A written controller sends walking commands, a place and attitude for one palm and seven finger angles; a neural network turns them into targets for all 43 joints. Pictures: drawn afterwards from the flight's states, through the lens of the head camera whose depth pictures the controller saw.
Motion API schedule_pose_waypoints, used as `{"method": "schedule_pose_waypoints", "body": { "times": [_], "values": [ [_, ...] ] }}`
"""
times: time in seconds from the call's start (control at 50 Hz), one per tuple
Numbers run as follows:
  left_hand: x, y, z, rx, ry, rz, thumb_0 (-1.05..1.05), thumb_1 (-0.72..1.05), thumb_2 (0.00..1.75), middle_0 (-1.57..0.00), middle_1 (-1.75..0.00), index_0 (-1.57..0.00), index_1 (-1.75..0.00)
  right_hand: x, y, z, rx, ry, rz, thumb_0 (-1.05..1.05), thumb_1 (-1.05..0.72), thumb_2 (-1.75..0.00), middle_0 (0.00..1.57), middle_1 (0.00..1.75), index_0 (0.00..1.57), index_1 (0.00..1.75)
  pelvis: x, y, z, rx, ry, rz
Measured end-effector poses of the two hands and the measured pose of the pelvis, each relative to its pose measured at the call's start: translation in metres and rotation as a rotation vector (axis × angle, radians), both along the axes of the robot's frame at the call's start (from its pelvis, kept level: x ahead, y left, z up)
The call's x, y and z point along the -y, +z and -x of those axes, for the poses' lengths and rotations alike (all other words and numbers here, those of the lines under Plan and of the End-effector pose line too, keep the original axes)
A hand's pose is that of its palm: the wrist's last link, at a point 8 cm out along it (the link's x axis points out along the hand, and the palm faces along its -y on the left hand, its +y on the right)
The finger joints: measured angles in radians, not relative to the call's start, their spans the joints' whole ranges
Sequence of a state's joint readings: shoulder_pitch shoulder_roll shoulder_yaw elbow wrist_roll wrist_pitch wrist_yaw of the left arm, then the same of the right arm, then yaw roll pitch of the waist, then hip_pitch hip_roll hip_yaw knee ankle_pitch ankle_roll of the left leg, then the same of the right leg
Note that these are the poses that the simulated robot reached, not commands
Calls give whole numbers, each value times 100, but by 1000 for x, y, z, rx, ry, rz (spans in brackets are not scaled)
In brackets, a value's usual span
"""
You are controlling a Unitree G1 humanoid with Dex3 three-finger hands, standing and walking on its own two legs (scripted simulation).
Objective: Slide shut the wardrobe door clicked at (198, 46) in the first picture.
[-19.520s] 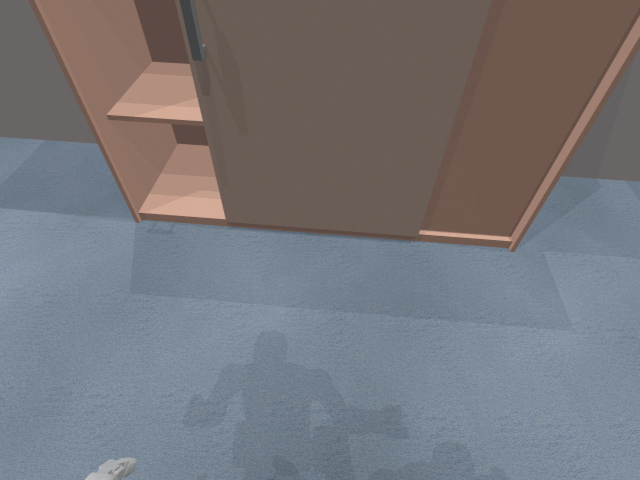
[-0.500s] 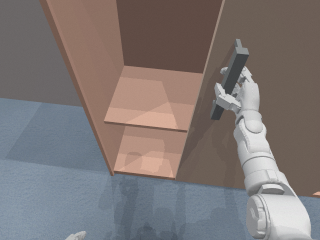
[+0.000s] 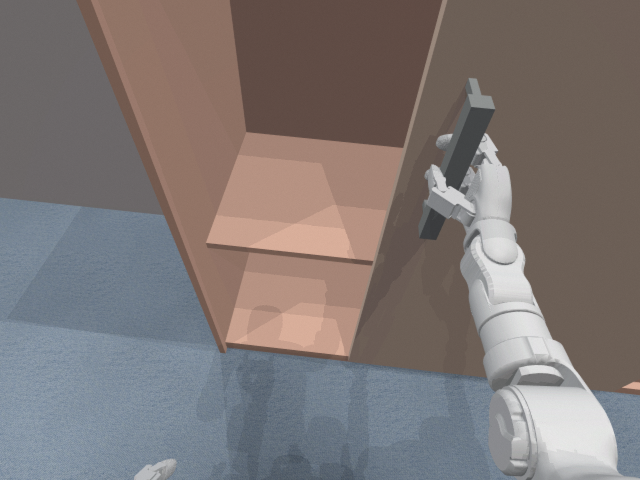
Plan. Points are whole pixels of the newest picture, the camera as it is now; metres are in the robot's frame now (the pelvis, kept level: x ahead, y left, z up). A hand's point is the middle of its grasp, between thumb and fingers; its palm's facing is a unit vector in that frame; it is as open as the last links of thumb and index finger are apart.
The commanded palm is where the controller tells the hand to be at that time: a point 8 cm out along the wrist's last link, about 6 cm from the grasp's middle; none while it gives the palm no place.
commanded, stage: grip the handle and tug to test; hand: right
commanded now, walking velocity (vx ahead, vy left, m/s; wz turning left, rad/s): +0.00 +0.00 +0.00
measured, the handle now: (447, 167) +0.51 -0.10 +0.12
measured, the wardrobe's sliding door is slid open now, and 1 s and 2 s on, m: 0.39 0.39 0.39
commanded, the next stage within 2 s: tug the door sideways, standing still in 0.28 s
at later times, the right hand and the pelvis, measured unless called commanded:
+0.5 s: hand (437, 191) +0.45 -0.08 +0.13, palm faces -0.02 +1.00 +0.00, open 6.4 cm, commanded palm +0.43 -0.12 +0.13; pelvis +0.03 +0.00 +0.00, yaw +0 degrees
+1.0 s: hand (433, 191) +0.45 -0.07 +0.13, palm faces +0.03 +1.00 -0.05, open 6.4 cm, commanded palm +0.43 -0.07 +0.13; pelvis +0.01 -0.01 +0.00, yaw -4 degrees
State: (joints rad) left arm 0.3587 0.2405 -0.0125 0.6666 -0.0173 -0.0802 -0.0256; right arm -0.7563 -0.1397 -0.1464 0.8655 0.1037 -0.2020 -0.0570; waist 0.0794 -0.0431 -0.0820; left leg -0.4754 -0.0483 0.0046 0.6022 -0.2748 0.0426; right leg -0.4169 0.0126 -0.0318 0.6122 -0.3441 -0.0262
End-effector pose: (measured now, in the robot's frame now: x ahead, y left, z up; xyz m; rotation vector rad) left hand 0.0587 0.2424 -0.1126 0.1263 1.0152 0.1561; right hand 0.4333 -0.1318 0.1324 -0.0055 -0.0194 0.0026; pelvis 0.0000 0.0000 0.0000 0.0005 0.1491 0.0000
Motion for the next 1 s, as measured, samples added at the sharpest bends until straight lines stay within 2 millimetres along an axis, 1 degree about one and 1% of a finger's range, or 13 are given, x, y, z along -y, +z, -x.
{"method": "schedule_pose_waypoints", "body": {
  "times": [0.12, 0.22, 0.32, 0.48, 0.56, 0.64, 0.7, 0.76, 1.0],
  "values": [
    [0, 0, 2, -2, 12, 5, 1, 90, 90, -20, -30, -20, -30, -1, -1, 0, 7, 4, -4, 0, -69, -78, 30, 135, 27, 135, 1, 1, -4, 1, 10, 0],
    [-1, 2, -5, 10, 22, 7, 1, 90, 90, -20, -30, -20, -30, -1, -1, 1, 11, 9, -4, 0, -70, -77, 29, 135, 26, 134, 1, 2, -11, -1, 18, -1],
    [-1, 5, -20, 33, 23, 11, 1, 90, 90, -20, -30, -20, -30, -1, -1, 1, 12, 12, -5, 0, -71, -76, 28, 136, 24, 134, 1, 3, -19, -3, 22, -2],
    [1, 10, -55, 69, -8, 9, 1, 91, 90, -20, -30, -20, -30, 0, 0, 1, 6, 19, -4, 0, -70, -76, 29, 135, 25, 134, 1, 5, -32, -2, 10, -4],
    [3, 9, -68, 63, -50, -1, 1, 91, 90, -20, -30, -20, -30, 0, 0, 0, -1, 8, 2, 0, -67, -79, 31, 135, 28, 135, 1, 4, -31, 0, -20, -9],
    [7, 6, -73, 55, -83, 0, 1, 91, 90, -20, -30, -20, -30, -1, 1, 0, -11, -8, 7, 1, -67, -81, 31, 135, 29, 136, 2, 3, -27, -4, -38, -9],
    [11, 4, -71, 52, -96, 10, 1, 91, 90, -20, -30, -20, -30, -3, 2, 0, -17, -20, 10, 1, -68, -82, 30, 135, 29, 137, 3, 3, -24, -6, -46, -7],
    [15, 2, -65, 43, -103, 21, 1, 91, 90, -20, -30, -20, -30, -3, 2, 1, -20, -26, 11, 1, -69, -82, 29, 136, 28, 138, 3, 2, -21, -4, -51, -6],
    [23, -12, -23, -49, -115, 54, 1, 91, 90, -20, -30, -20, -30, -6, 1, 2, -1, -34, 41, -1, -72, -81, 27, 137, 20, 138, 8, -2, -11, -7, -67, -7]
  ]
}}
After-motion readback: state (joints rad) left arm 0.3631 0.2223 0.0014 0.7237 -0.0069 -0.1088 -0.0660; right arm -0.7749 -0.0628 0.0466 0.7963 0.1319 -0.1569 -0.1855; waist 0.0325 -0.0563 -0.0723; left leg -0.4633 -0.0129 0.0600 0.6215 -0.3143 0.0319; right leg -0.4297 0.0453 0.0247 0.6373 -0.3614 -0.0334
